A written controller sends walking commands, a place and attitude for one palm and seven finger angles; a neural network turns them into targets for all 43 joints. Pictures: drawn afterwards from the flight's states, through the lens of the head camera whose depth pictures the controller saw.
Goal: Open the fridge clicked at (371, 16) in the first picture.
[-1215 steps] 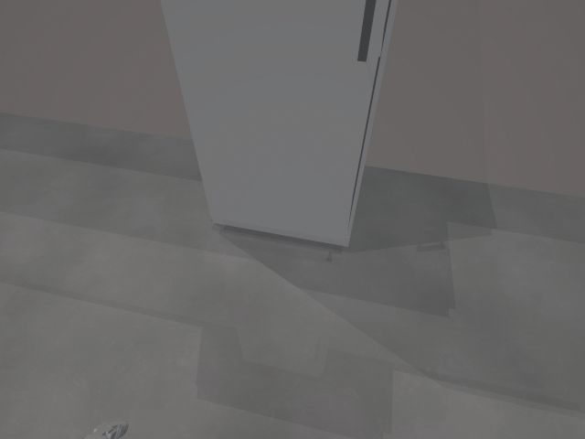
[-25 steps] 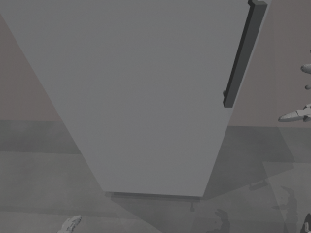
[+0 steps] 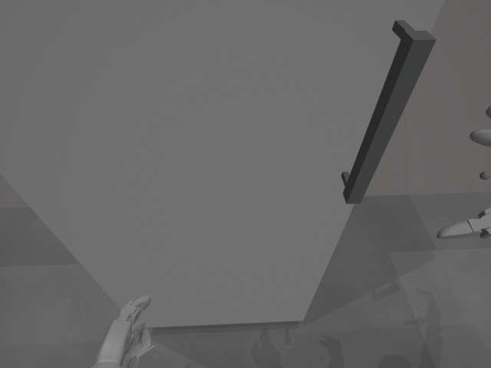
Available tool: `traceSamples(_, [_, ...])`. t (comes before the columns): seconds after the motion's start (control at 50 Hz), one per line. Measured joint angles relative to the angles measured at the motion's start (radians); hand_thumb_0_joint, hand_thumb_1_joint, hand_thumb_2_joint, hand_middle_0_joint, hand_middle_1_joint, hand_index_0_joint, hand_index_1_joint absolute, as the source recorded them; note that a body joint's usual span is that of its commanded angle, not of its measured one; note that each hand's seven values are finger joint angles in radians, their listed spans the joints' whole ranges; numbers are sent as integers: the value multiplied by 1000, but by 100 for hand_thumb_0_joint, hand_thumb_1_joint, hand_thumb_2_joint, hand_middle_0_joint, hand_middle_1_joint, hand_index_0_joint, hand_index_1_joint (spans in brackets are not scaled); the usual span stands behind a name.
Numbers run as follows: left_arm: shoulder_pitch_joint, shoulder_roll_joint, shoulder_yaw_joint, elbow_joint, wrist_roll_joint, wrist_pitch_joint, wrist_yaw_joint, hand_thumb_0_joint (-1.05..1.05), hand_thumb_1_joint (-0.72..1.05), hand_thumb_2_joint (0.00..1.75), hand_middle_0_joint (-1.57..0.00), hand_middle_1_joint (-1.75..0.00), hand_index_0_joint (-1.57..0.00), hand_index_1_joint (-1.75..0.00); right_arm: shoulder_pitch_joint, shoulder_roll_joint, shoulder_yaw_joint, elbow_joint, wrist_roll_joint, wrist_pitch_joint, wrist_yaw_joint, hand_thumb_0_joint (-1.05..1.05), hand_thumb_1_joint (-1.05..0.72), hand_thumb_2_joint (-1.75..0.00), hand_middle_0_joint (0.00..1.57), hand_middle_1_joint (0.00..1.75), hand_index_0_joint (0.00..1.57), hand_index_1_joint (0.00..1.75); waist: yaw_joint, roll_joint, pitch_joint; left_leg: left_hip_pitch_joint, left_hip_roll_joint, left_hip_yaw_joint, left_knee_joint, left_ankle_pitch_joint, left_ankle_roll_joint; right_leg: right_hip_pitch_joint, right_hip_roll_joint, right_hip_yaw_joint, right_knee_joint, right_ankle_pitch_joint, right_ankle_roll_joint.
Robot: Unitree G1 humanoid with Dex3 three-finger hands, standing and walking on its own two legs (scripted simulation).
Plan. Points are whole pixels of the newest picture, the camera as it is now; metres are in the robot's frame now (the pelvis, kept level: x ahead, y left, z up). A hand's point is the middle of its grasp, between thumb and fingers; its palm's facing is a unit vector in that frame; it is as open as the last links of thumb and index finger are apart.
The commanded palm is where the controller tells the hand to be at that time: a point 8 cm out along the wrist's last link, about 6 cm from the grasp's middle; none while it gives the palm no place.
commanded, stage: slip the hand off the handle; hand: right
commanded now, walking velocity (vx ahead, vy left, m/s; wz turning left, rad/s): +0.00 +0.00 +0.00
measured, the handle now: (372, 127) +0.37 -0.18 +0.23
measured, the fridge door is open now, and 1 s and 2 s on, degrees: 0 0 0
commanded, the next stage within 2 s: draw the hand back to the body in 1.60 s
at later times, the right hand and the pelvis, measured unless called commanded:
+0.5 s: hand out of the picture +0.26 -0.31 +0.22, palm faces +0.40 +0.90 -0.19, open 14.7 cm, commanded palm +0.23 -0.34 +0.22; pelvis -0.01 +0.06 +0.00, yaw +0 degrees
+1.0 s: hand out of the picture +0.28 -0.32 +0.21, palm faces +0.36 +0.91 -0.21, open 14.7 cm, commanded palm +0.24 -0.35 +0.22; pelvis -0.05 +0.04 -0.02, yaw +1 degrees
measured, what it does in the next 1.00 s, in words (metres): shifts its weight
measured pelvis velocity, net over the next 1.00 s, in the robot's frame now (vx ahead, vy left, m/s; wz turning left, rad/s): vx -0.05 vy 0.04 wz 0.02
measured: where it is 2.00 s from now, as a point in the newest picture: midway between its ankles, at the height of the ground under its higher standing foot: outside the picture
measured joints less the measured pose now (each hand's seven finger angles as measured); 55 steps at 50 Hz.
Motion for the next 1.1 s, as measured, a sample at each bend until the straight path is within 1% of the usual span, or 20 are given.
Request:
traceSamples(0.06, [-1,0,4,3,-3,16,0,1,91,90,-21,-30,-21,-30,50,-18,-40,-14,32,-5,25,-2,55,-20,26,115,25,116,-1,-6,-11,4,-5,10,-3,-4,0,11,-11,-5,-14,0,15])
traceSamples(0.16, [-6,5,10,8,-16,47,16,1,91,90,-21,-30,-21,-30,68,-63,-132,52,79,8,62,-1,55,-20,26,115,25,116,-3,1,-9,6,-11,17,-7,-49,-18,13,-20,-6,-19,-20,11])
traceSamples(0.2, [-2,12,17,7,-15,57,20,1,91,90,-21,-30,-21,-30,70,-61,-153,67,84,20,76,-1,55,-20,26,115,25,116,-5,-2,0,3,-16,23,1,-45,-8,11,-26,-1,-16,-14,24])
traceSamples(0.24, [6,21,24,7,-12,64,21,1,91,90,-21,-30,-21,-30,82,-49,-157,59,84,21,90,-2,55,-20,26,115,25,116,-7,-6,2,1,-20,30,9,-32,4,10,-31,4,-12,0,37])
traceSamples(0.3, [18,30,30,7,-12,65,29,1,91,90,-20,-30,-21,-30,105,-47,-151,44,89,-18,112,-2,55,-20,26,115,25,115,-5,-7,-7,3,-24,34,14,-36,11,13,-37,5,-11,2,42])
traceSamples(0.36, [9,32,31,19,-18,63,43,1,91,90,-20,-30,-21,-30,88,-74,-168,88,106,-76,135,-2,55,-20,26,115,25,116,5,-3,-10,-5,-31,39,31,-69,15,9,-43,9,-2,-27,38])
traceSamples(0.38, [4,31,31,24,-20,65,47,1,91,90,-20,-30,-21,-30,74,-84,-178,118,113,-84,143,-2,55,-20,26,115,25,116,9,-1,-5,-7,-32,41,38,-67,19,7,-45,10,3,-24,42])
traceSamples(0.42, [3,31,30,24,-25,69,52,1,91,90,-20,-30,-21,-30,45,-106,-198,182,124,-75,163,-1,55,-20,26,115,25,116,16,1,-3,-14,-35,44,46,-62,27,1,-49,13,6,-17,50])
traceSamples(0.48, [10,37,30,19,-31,69,58,1,91,90,-20,-30,-21,-30,-3,-134,-216,280,120,-45,182,-1,55,-20,26,115,25,116,23,-1,-5,-30,-39,49,52,-54,34,-16,-53,18,14,-8,58])
traceSamples(0.52, [14,43,30,17,-33,65,61,1,91,90,-20,-30,-21,-30,-30,-149,-219,334,111,-45,185,-1,55,-20,26,115,25,116,27,-3,-3,-43,-41,51,58,-48,38,-30,-55,20,22,-3,61])
traceSamples(0.56, [18,48,31,16,-34,59,61,1,91,90,-20,-30,-21,-30,-54,-155,-215,367,97,-64,182,-1,55,-20,26,115,25,116,29,-4,1,-57,-43,52,65,-42,41,-45,-57,20,32,1,64])
traceSamples(0.6, [22,53,32,18,-34,53,62,1,91,90,-20,-30,-21,-30,-76,-152,-204,384,87,-97,178,-2,55,-20,26,115,25,116,31,-6,6,-71,-45,53,72,-36,43,-61,-58,21,44,4,66])
traceSamples(0.66, [25,54,29,26,-35,47,63,1,91,90,-20,-30,-21,-30,-107,-152,-191,411,80,-148,182,-2,55,-20,26,115,25,116,38,-5,8,-91,-46,52,85,-28,45,-82,-59,19,61,9,68])
traceSamples(0.7, [25,52,25,33,-39,45,63,1,91,90,-20,-30,-21,-30,-133,-164,-189,453,80,-169,192,-2,55,-20,26,115,25,116,46,-3,7,-106,-46,50,94,-24,45,-96,-59,17,71,11,69])
traceSamples(0.78, [33,50,20,36,-45,46,57,1,91,90,-20,-30,-21,-30,-186,-205,-202,558,76,-165,207,-1,55,-20,26,115,25,116,64,0,6,-133,-48,46,109,-17,43,-126,-61,13,94,13,69])
traceSamples(0.84, [47,55,25,33,-46,47,49,1,91,90,-20,-30,-21,-30,-213,-222,-212,603,61,-162,198,-1,55,-20,26,115,25,116,71,-3,8,-152,-48,44,119,-14,39,-149,-60,11,115,10,65])
traceSamples(0.9, [65,62,29,33,-44,47,45,1,91,90,-20,-30,-21,-30,-213,-214,-204,587,50,-189,181,-1,55,-20,26,115,25,116,68,-5,9,-165,-45,38,125,-12,33,-164,-56,5,130,5,57])
traceSamples(0.98, [79,61,26,39,-47,46,48,1,91,90,-20,-30,-21,-30,-205,-206,-188,569,55,-218,187,-1,55,-20,26,115,25,116,65,2,5,-170,-37,28,126,-13,22,-169,-48,-4,133,0,44])
traceSamples(1.04, [85,53,21,36,-48,41,54,1,91,90,-20,-30,-21,-30,-200,-194,-180,546,65,-208,198,-2,55,-20,26,115,25,116,64,9,6,-160,-32,24,114,-11,14,-161,-43,-8,125,0,35])
traceSamples(1.1, [90,45,16,25,-43,28,58,1,91,90,-20,-30,-21,-30,-185,-169,-164,488,67,-189,190,-2,55,-20,26,115,25,116,60,14,5,-141,-26,21,96,-10,7,-145,-37,-10,111,0,27])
